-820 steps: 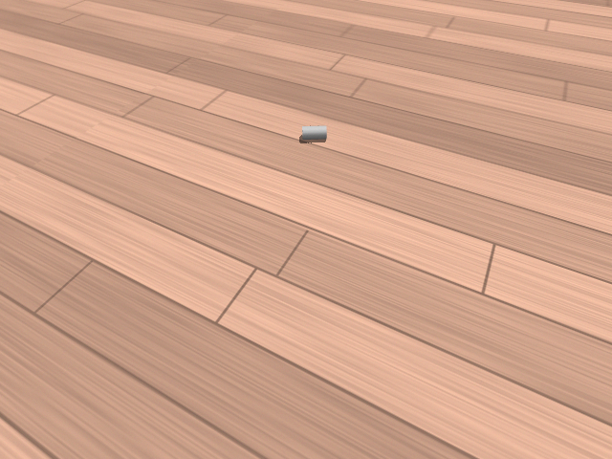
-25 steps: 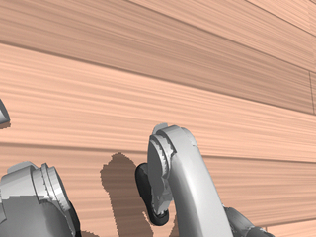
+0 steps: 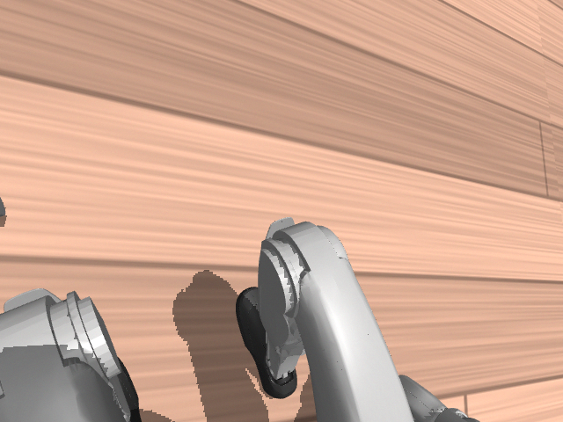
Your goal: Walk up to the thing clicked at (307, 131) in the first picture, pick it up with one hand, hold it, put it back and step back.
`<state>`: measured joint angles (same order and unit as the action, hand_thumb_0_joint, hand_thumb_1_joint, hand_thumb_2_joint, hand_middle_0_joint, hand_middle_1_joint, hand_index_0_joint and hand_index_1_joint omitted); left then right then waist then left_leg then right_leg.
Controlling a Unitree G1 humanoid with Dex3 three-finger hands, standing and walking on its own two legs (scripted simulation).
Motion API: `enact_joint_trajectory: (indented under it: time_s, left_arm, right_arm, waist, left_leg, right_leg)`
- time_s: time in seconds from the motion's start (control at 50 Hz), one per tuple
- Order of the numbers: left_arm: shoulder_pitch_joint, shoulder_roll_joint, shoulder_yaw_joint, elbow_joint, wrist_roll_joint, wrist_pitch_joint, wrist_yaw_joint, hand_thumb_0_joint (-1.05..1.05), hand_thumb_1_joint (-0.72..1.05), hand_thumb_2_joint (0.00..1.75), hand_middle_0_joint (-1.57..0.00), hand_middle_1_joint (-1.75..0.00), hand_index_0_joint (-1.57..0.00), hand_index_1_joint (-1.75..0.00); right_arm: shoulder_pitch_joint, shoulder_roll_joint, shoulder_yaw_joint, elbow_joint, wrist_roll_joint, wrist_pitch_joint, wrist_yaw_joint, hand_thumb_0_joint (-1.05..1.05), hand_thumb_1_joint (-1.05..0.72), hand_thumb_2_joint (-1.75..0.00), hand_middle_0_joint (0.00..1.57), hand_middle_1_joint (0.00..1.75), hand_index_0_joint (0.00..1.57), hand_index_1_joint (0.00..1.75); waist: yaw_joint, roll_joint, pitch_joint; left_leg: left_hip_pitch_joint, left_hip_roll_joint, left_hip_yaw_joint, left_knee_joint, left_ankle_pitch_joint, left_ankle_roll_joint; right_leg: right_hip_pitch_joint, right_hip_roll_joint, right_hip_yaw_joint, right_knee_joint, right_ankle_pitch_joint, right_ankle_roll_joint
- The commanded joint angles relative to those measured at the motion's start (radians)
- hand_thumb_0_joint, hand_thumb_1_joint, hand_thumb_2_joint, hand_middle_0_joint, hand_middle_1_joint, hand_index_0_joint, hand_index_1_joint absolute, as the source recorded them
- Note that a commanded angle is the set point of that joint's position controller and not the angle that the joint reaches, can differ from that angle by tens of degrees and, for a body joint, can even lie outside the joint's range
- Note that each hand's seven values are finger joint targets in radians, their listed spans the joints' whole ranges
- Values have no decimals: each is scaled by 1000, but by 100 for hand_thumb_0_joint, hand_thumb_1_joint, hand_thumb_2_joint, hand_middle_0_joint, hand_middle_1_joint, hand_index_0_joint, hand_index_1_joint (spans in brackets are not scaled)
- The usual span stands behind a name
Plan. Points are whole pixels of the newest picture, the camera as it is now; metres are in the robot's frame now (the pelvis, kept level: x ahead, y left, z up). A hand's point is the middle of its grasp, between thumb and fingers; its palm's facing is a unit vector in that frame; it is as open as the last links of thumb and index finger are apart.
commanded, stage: close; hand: left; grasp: from above
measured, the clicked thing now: out of the picture +0.42 +0.33 -0.26
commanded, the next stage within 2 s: settle in 0.82 s
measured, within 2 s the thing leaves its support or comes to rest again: leaves its support in 1.28 s
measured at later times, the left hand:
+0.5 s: hand out of the picture +0.41 +0.32 -0.24, palm faces -0.44 -0.18 -0.88, open 10.0 cm
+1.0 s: hand out of the picture +0.41 +0.33 -0.24, palm faces -0.43 -0.18 -0.88, open 10.0 cm
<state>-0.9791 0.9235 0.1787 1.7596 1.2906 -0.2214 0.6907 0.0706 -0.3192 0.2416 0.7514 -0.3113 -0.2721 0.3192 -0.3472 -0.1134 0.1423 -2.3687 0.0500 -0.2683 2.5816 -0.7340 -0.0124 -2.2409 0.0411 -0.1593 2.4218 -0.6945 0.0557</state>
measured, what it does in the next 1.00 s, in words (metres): stands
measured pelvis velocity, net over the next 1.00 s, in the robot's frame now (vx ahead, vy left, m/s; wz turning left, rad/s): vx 0.00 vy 0.00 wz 0.00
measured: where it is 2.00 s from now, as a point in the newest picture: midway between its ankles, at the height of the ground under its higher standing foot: (204, 395)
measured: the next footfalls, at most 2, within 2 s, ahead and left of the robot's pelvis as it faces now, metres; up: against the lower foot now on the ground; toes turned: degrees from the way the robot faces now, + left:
none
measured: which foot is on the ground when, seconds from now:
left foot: down 0.00-1.00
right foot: down 0.00-1.00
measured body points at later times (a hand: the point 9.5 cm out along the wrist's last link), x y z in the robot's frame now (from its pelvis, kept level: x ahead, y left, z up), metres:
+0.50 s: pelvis +0.00 +0.00 +0.00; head +0.26 +0.12 +0.34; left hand +0.43 +0.33 -0.19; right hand +0.06 -0.26 -0.07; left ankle +0.06 +0.13 -0.26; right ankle +0.11 -0.12 -0.26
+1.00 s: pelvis +0.00 +0.00 +0.00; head +0.26 +0.12 +0.34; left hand +0.43 +0.33 -0.19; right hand +0.06 -0.25 -0.07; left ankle +0.06 +0.13 -0.26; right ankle +0.11 -0.12 -0.26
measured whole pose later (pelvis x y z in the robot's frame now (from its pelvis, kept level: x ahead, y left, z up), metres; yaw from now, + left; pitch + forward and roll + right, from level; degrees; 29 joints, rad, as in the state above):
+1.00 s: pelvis +0.00 +0.00 +0.00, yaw +0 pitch +27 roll -13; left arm -0.99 0.94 0.16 1.76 1.27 -0.22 0.67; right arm 0.07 -0.33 0.26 0.73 -0.29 -0.27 0.31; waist -0.35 -0.12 0.15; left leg -2.36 0.05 -0.27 2.57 -0.72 -0.01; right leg -2.24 0.04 -0.16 2.41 -0.68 0.06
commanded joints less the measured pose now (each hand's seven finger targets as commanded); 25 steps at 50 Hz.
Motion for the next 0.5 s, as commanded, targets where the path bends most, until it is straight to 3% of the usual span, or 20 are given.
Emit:
enact_joint_trajectory:
  time_s: [0.0, 0.02, 0.08, 0.14, 0.16, 0.18, 0.22, 0.24, 0.28, 0.36, 0.38, 0.44, 0.46, 0.48]
  left_arm:
    - [-224, 217, 8, -86, -19, 10, 27, 0, 7, 69, -52, -75, -53, -74]
    - [-215, 211, 2, -64, -21, 12, 23, 0, 9, 69, -52, -76, -54, -74]
    - [-233, 215, -3, -102, -27, 7, 13, 0, 11, 66, -55, -74, -56, -72]
    - [-240, 250, 25, -127, -29, 4, 15, 0, 15, 65, -58, -71, -59, -70]
    - [-208, 213, 3, -72, -22, 10, 7, 0, 17, 65, -60, -72, -61, -71]
    - [-229, 226, 10, -109, -24, 5, 5, 0, 18, 65, -60, -72, -61, -70]
    - [-242, 219, -3, -86, -23, 2, -1, 0, 23, 65, -62, -72, -65, -70]
    - [-225, 237, 15, -96, -24, 2, 3, 0, 22, 65, -62, -71, -64, -70]
    - [-227, 217, -9, -73, -11, 4, -2, 0, 26, 62, -67, -67, -68, -66]
    - [-244, 233, -3, -102, -16, 0, 3, 0, 33, 69, -72, -70, -73, -69]
    - [-233, 202, -27, -61, -11, 2, -3, 0, 35, 66, -73, -69, -75, -67]
    - [-227, 243, 4, -99, -14, -6, 7, 0, 40, 67, -77, -67, -79, -66]
    - [-199, 229, 3, -69, -15, -1, 11, 0, 40, 69, -78, -68, -79, -67]
    - [-209, 201, -21, -50, -15, 0, 7, 0, 42, 67, -79, -68, -80, -67]
  right_arm:
    - [189, -322, -91, 11, 6, -7, 2, 0, -89, -90, 20, 30, 20, 30]
    - [190, -329, -92, 11, 9, -10, 1, 0, -89, -90, 20, 30, 20, 30]
    - [181, -340, -108, 1, 13, -12, -2, 0, -89, -90, 20, 30, 20, 30]
    - [197, -329, -97, 9, 18, -7, -4, 0, -89, -90, 20, 30, 20, 30]
    - [196, -328, -102, 5, 13, -8, -4, 0, -89, -90, 20, 30, 20, 30]
    - [191, -327, -105, 4, 18, -10, -5, 0, -89, -90, 20, 30, 20, 30]
    - [195, -334, -101, 6, 18, -15, -4, 0, -89, -90, 20, 30, 20, 30]
    - [199, -338, -107, 8, 21, -10, -8, 0, -89, -90, 20, 30, 20, 30]
    - [196, -335, -103, 3, 16, -11, -7, 0, -89, -90, 20, 30, 20, 30]
    - [180, -337, -97, 4, 25, -11, -12, 0, -89, -90, 20, 30, 20, 30]
    - [180, -343, -106, 1, 22, -16, -9, 0, -89, -90, 20, 30, 20, 30]
    - [181, -336, -92, -3, 21, -9, -10, 0, -89, -90, 20, 30, 20, 30]
    - [178, -334, -92, -3, 19, -6, -13, 0, -89, -90, 20, 30, 20, 30]
    - [174, -324, -87, -1, 18, -8, -11, 0, -89, -90, 20, 30, 20, 30]
  waist:
    - [-37, 486, -648]
    - [-42, 478, -618]
    - [-28, 474, -647]
    - [-21, 477, -668]
    - [-36, 458, -635]
    - [-27, 460, -652]
    - [-44, 458, -619]
    - [-26, 467, -645]
    - [-42, 462, -620]
    - [-26, 481, -643]
    - [-45, 477, -594]
    - [-19, 484, -653]
    - [-15, 482, -661]
    - [-35, 464, -626]
  left_leg:
    - [495, 4, 118, -257, 257, 15]
    - [473, 1, 119, -257, 239, 18]
    - [475, 1, 124, -263, 216, 21]
    - [471, 0, 126, -263, 223, 22]
    - [461, -2, 131, -254, 210, 25]
    - [477, 1, 126, -259, 221, 21]
    - [460, -2, 124, -256, 200, 23]
    - [481, 0, 122, -269, 222, 20]
    - [476, 0, 125, -261, 219, 21]
    - [492, 1, 116, -274, 217, 14]
    - [479, 1, 117, -265, 203, 16]
    - [496, 2, 117, -276, 239, 13]
    - [505, 4, 117, -275, 252, 12]
    - [483, 3, 116, -267, 234, 14]
  right_leg:
    - [347, 49, -112, -199, 311, -66]
    - [340, 48, -110, -200, 300, -66]
    - [350, 51, -100, -218, 274, -67]
    - [362, 46, -100, -220, 277, -67]
    - [349, 46, -98, -217, 270, -65]
    - [341, 48, -104, -218, 275, -64]
    - [322, 42, -105, -208, 257, -65]
    - [347, 48, -103, -215, 273, -68]
    - [332, 48, -104, -211, 273, -67]
    - [322, 45, -110, -203, 267, -70]
    - [298, 43, -110, -199, 259, -69]
    - [346, 50, -110, -207, 280, -70]
    - [354, 53, -109, -205, 297, -71]
    - [333, 49, -112, -199, 286, -69]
